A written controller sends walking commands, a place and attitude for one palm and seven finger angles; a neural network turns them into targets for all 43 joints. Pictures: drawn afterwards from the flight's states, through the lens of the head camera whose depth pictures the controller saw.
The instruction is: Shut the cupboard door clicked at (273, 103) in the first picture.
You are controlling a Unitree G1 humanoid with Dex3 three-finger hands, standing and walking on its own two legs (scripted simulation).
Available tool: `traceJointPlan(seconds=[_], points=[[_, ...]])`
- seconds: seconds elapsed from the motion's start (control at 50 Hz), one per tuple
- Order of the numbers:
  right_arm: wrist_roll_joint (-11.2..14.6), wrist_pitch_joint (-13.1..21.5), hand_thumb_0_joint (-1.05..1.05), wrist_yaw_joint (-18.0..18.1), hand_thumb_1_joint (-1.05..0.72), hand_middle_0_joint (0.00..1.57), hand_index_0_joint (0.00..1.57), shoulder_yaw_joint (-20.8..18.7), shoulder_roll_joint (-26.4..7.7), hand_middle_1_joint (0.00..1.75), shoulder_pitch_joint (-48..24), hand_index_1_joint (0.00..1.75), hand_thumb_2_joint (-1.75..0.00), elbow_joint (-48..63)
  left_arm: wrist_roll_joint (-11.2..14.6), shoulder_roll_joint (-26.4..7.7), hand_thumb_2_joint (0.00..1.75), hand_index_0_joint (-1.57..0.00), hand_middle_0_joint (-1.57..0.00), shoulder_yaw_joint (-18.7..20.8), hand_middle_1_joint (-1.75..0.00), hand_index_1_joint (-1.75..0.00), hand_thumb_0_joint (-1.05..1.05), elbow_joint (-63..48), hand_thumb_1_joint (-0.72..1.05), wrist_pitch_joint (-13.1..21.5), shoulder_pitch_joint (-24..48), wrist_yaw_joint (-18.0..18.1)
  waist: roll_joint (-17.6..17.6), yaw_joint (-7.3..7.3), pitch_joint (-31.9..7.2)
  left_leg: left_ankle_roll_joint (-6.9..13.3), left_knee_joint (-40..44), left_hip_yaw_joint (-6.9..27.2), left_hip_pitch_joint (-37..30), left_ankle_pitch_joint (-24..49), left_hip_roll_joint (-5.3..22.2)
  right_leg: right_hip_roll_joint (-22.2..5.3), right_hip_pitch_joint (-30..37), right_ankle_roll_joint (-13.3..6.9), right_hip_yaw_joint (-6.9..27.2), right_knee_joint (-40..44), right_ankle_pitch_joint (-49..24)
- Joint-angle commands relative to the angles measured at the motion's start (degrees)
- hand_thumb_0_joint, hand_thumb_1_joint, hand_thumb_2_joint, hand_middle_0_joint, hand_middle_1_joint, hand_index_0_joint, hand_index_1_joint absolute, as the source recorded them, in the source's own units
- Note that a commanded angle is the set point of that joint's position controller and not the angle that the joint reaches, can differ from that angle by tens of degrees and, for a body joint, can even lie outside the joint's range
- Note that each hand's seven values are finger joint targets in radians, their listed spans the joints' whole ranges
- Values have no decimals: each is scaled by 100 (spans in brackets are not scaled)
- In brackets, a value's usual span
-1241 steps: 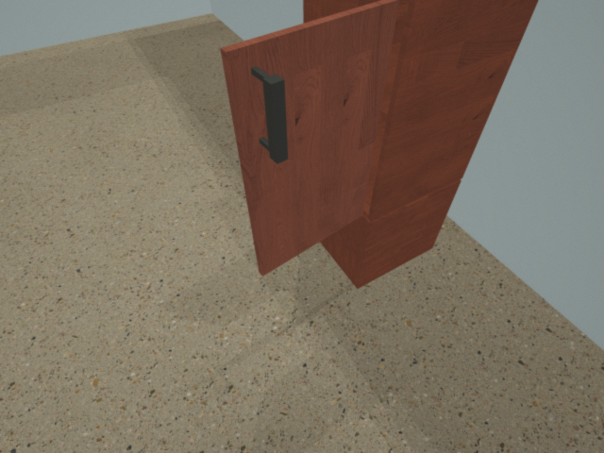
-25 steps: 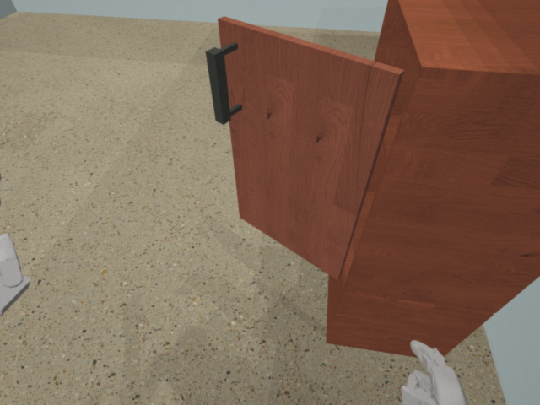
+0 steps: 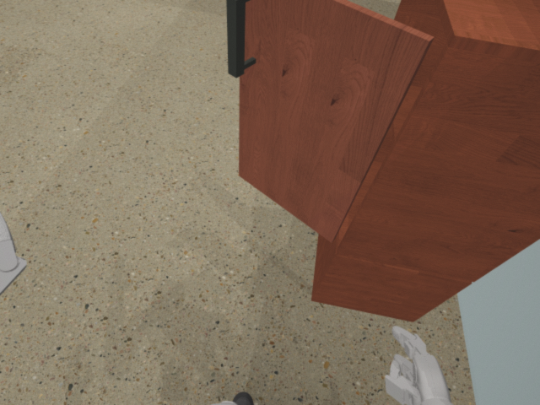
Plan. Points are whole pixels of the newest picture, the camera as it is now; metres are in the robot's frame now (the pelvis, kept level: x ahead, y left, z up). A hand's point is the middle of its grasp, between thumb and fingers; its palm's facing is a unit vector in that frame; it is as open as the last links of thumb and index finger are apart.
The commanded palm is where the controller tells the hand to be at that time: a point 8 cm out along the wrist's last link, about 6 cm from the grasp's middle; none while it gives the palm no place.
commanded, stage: step back with the hand held close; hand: left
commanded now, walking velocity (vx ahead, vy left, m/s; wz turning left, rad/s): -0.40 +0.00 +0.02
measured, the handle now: (244, 34) +0.74 +0.14 +0.14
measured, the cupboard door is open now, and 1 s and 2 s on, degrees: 60 60 60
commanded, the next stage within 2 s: stop stepping back and stand still in 0.10 s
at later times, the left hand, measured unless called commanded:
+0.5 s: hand out of the picture +0.04 +0.27 +0.15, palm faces +0.64 -0.72 -0.26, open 7.4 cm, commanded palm -0.04 +0.28 +0.18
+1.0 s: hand out of the picture -0.01 +0.29 +0.13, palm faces +0.52 -0.80 -0.31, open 7.4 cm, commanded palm -0.07 +0.32 +0.18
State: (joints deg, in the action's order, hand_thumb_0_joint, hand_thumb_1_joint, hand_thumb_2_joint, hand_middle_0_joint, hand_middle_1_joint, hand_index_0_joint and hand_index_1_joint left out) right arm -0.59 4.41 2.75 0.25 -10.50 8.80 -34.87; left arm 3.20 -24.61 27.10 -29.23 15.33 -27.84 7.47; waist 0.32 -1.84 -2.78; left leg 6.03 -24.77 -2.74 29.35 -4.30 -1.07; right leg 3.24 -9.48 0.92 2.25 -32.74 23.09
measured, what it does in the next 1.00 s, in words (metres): walks backwards: right foot, then left foot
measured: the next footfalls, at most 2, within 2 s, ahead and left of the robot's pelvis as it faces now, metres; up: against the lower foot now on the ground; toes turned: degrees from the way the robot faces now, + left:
right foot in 0.18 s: -0.14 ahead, -0.12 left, +0.00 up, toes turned -3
left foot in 0.62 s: -0.21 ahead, +0.14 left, +0.00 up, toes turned +6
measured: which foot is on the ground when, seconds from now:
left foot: down 0.00-0.24, up 0.26-0.60, down 0.62-0.80, up 0.82-1.00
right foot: up 0.00-0.16, down 0.18-1.00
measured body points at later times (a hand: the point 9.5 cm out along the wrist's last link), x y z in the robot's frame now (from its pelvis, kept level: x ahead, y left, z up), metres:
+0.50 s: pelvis -0.16 -0.03 +0.01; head -0.19 -0.06 +0.46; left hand +0.00 +0.30 +0.16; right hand -0.02 -0.31 -0.10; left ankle -0.20 +0.15 -0.68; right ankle -0.18 -0.12 -0.74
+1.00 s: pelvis -0.20 +0.01 -0.01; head -0.22 +0.03 +0.44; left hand -0.04 +0.33 +0.15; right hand -0.04 -0.22 -0.09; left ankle -0.17 +0.13 -0.71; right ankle -0.16 -0.10 -0.74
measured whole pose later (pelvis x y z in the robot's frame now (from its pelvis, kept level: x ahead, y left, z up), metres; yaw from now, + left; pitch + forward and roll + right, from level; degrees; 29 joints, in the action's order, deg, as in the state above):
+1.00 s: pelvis -0.20 +0.01 -0.01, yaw +3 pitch -2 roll -1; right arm -0.4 1.5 4.1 1.2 -11.4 14.2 -37.3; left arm 1.8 -18.9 20.1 -23.5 7.7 -27.0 9.9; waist 2.4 -1.1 -0.9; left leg 0.7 -46.5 -2.9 22.9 -23.0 3.3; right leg -1.1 -16.3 -2.7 -5.9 -32.7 15.1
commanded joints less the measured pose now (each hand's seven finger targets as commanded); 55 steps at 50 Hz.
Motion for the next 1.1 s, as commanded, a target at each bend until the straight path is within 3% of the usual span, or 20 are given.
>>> traceJointPlan(seconds=[0.0,0.1,0.18,0.2,0.22,0.24,0.32,0.42,0.52,0.58,0.64,0.72,0.74,0.78,0.86,0.9,0.98,1.02,1.04,1.08], points=[[1,311,0,-147,-90,20,20,-419,-963,30,-47,30,-90,569,32,-1141,90,-20,-20,384,-30,-30,0,-1957,90,349,-134,-94,-1314,79,-2428,-315,-187,1321,-4849,5404,1270,153,-1477,138,-151,309,129],[8,286,0,-225,-90,20,20,-325,-851,30,-306,30,-90,948,308,-1937,90,-20,-20,1473,-30,-30,0,-2766,90,184,-1176,-37,-1479,-7,-2967,-138,30,1318,-4194,4280,1405,150,-743,153,-168,190,173],[46,-5,0,-173,-90,20,20,-307,-820,30,-701,30,-90,1175,545,-1949,90,-20,-20,1909,-30,-30,0,-2101,90,85,-1824,-151,-1060,-17,-1647,-494,623,926,-1072,-362,1192,-157,684,-151,-380,1203,-533],[164,-113,0,-137,-90,20,20,-332,-803,30,-560,30,-90,1152,560,-1942,90,-20,-20,1875,-30,-30,0,-1805,90,72,-1809,-123,-156,121,-1159,-690,-505,384,-1117,-1811,579,-894,-215,-372,150,1878,-252],[300,-213,0,-79,-90,20,20,-405,-774,30,-412,30,-90,1112,583,-1761,90,-20,-20,1735,-30,-30,0,-1257,90,-47,-1854,-54,1383,170,-591,-892,-2705,465,-1236,-1948,-11,-2224,-2000,-667,1812,2724,1222],[292,-266,0,-38,-90,20,20,-484,-846,30,-433,30,-90,906,528,-1420,90,-20,-20,1443,-30,-30,0,-754,90,-171,-1570,9,1609,201,244,-889,-4240,1044,-510,-2193,-60,-2730,-2859,-871,2182,2982,1749],[211,-193,0,186,-90,20,20,-282,-828,30,-495,30,-90,778,271,-1134,90,-20,-20,669,-30,-30,0,387,90,-517,330,145,296,453,795,-822,-3927,720,221,-1503,527,-1960,-2306,-787,908,2408,1134],[132,139,0,359,-90,20,20,-303,-995,30,-315,30,-90,551,-135,-215,90,-20,-20,-1002,-30,-30,0,664,90,-553,1874,266,732,136,811,-509,-2290,-83,55,-1545,172,-1687,-752,-271,541,2044,-4],[48,294,0,313,-90,20,20,-380,-833,30,-192,30,-90,774,-166,-1388,90,-20,-20,450,-30,-30,0,-1993,90,-197,532,531,1360,-28,-626,-347,-300,-170,-683,-1660,58,-1709,979,-548,512,1191,-1902],[57,253,0,359,-90,20,20,-369,-815,30,89,30,-90,959,6,-1536,90,-20,-20,1017,-30,-30,0,-2559,90,-7,-495,533,-784,270,-1277,-208,588,516,-2582,384,744,-661,266,-189,-432,-714,-2000],[113,301,0,235,-90,20,20,-392,-815,30,102,30,-90,813,-3,-1334,90,-20,-20,937,-30,-30,0,-2086,90,-26,-342,474,-1858,310,-532,125,74,1126,-3486,2147,1539,-173,-1988,-114,-845,-981,517],[90,375,0,190,-90,20,20,-322,-934,30,46,30,-90,557,-51,-838,90,-20,-20,545,-30,-30,0,-659,90,-214,185,401,-1539,208,344,-52,-375,352,-960,-333,1277,-108,-72,-183,-897,354,-466],[128,334,0,167,-90,20,20,-326,-951,30,35,30,-90,543,-70,-751,90,-20,-20,409,-30,-30,0,-166,90,-295,136,366,-767,131,331,-141,-1157,82,-150,-1132,946,-230,683,-312,-391,645,-398],[216,177,0,102,-90,20,20,-387,-877,30,-95,30,-90,732,-108,-705,90,-20,-20,73,-30,-30,0,365,90,-429,182,305,1843,97,508,-475,-3932,-70,1069,-2941,26,-2236,394,-1186,3155,2225,952],[84,-67,0,58,-90,20,20,-300,-898,30,-197,30,-90,684,-176,-750,90,-20,-20,-108,-30,-30,0,-88,90,-295,873,186,1132,230,991,-508,-3782,649,65,-2462,728,-2073,-1717,-1261,1693,2146,1762],[23,-123,0,156,-90,20,20,-149,-701,30,-298,30,-90,731,-190,-838,90,-20,-20,-104,-30,-30,0,-637,90,-226,1116,259,1083,242,624,-490,-2687,162,-952,-2058,599,-1661,-2186,-998,552,2100,1721],[-73,204,0,330,-90,20,20,-189,-764,30,-173,30,-90,709,-181,-1317,90,-20,-20,246,-30,-30,0,-2334,90,-34,1373,439,-444,287,-28,-539,-803,-120,-2303,-1452,188,-1336,-1938,-708,64,1205,1637],[-78,363,0,293,-90,20,20,-232,-989,30,-53,30,-90,820,-203,-1236,90,-20,-20,419,-30,-30,0,-2833,90,109,932,493,-2970,190,-40,-102,1318,2303,-1993,-3377,1534,-346,-1913,-201,-510,-1053,1047],[-71,454,0,234,-90,20,20,-199,-803,30,-66,30,-90,854,-268,-1299,90,-20,-20,481,-30,-30,0,-2815,90,144,804,500,-2983,186,118,176,1798,2886,-1430,-3306,1936,-185,-1632,-147,-331,-2016,732],[-35,563,0,179,-90,20,20,-238,-631,30,-137,30,-90,762,-225,-1337,90,-20,-20,796,-30,-30,0,-2224,90,143,444,437,-2160,172,58,60,1588,2317,-1017,-3091,1700,-346,-1180,-111,-130,-2192,305]])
